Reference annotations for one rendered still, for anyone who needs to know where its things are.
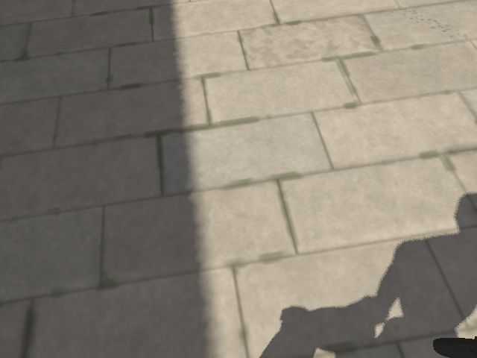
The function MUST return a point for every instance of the robot right hand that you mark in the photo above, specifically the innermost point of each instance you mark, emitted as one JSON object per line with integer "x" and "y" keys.
{"x": 456, "y": 347}

